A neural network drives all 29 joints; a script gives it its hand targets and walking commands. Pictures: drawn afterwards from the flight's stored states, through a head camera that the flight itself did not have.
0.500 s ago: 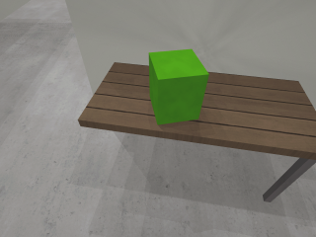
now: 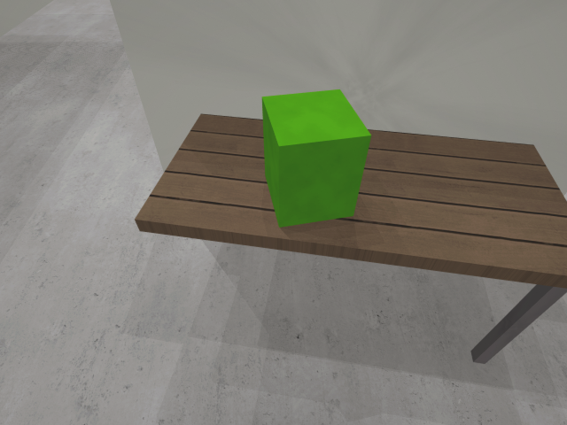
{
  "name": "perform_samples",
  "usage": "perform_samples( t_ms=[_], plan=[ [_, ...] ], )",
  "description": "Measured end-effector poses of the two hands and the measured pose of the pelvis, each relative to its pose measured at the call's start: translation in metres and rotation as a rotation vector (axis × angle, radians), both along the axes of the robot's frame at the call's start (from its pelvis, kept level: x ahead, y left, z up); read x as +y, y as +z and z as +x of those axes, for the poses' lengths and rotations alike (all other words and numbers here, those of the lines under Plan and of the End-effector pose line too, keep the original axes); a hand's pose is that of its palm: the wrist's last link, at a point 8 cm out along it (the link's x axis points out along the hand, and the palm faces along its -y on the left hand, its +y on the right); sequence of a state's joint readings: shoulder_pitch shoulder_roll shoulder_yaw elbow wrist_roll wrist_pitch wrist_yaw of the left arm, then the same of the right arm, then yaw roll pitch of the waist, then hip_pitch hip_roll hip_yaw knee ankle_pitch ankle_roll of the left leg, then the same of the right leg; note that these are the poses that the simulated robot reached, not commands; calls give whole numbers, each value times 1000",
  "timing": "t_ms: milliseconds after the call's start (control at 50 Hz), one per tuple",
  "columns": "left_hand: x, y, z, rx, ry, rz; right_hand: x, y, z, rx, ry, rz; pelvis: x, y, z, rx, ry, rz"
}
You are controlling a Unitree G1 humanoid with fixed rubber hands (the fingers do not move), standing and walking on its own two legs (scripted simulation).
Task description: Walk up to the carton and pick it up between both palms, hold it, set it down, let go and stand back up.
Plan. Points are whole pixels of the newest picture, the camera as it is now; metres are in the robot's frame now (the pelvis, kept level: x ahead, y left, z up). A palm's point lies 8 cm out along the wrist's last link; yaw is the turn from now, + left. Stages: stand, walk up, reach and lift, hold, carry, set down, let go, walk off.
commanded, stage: stand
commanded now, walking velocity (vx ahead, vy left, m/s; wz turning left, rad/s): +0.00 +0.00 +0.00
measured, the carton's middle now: (309, 158) +0.76 -0.03 -0.06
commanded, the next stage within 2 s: walk up in 0.22 s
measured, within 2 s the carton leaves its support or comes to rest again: neither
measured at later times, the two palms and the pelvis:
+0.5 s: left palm out of the picture -0.01 +0.22 -0.14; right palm out of the picture -0.01 -0.23 -0.15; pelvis +0.01 +0.00 +0.00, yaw +0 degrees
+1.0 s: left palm out of the picture +0.17 +0.30 -0.16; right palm out of the picture +0.07 -0.15 -0.16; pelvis +0.14 +0.07 -0.02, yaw -7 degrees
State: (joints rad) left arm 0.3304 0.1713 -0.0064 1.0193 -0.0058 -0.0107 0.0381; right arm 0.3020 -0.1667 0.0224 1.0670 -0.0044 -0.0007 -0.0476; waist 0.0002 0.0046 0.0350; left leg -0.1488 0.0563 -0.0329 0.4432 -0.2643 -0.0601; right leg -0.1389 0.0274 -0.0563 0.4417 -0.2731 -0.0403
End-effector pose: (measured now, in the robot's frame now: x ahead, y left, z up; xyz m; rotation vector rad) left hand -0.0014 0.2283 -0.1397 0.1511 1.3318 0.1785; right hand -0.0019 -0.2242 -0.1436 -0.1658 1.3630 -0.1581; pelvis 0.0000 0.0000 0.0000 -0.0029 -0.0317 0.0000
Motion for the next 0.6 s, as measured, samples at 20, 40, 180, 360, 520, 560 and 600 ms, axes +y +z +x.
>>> perform_samples(
  t_ms=[20,40,180,360,520,560,600],
  plan=[
    [0,0,0,0,0,1,0,0,0,0,0,1,0,0,0,0,0,0],
    [0,0,1,0,0,3,0,0,0,0,0,1,0,0,0,-1,0,0],
    [-3,0,1,12,-1,1,-1,-1,0,11,-2,3,-2,0,1,-2,-2,-1],
    [-6,0,-2,23,0,-3,-1,-2,-7,35,-8,3,-3,0,1,-4,-4,-2],
    [0,-3,-14,31,28,3,-4,-3,-8,63,14,-1,3,-3,11,2,13,-15],
    [7,-3,-24,57,54,10,-3,-2,-2,69,29,-4,9,-3,19,6,20,-26],
    [15,-4,-36,96,78,9,1,-1,11,54,39,-8,16,-5,27,7,21,-37]
  ],
)
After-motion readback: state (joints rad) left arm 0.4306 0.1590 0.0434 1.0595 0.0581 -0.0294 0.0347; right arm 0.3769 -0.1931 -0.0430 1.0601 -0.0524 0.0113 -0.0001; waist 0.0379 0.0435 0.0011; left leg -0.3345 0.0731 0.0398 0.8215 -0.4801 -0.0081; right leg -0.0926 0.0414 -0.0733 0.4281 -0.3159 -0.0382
